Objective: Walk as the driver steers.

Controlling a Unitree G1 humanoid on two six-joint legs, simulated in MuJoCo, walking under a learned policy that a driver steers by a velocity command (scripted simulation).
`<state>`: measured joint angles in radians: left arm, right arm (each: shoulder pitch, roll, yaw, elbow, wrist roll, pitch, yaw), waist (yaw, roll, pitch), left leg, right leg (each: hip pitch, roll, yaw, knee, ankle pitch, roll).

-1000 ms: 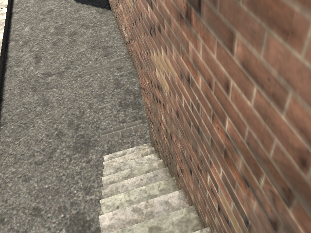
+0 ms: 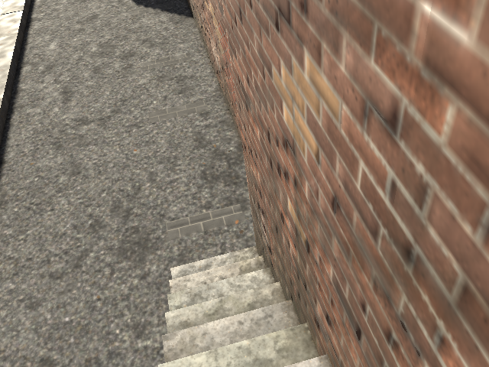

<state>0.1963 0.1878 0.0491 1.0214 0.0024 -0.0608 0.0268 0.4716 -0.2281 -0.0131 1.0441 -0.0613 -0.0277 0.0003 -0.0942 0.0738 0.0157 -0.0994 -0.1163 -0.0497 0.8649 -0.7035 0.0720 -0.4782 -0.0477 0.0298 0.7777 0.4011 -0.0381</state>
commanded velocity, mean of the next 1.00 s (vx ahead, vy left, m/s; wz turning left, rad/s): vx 0.21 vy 0.02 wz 0.00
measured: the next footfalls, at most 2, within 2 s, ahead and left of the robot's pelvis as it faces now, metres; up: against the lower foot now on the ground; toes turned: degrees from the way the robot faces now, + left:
right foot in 0.20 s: +0.19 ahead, -0.16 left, -0.16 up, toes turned -4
left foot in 0.54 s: +0.15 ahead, +0.18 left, -0.16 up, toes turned -3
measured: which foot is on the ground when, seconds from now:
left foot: down 0.00-0.18, up 0.20-0.52, down 0.54-0.96, up 0.98-1.00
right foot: down 0.00-0.06, up 0.08-0.18, down 0.20-0.60, up 0.62-0.86, down 0.88-1.00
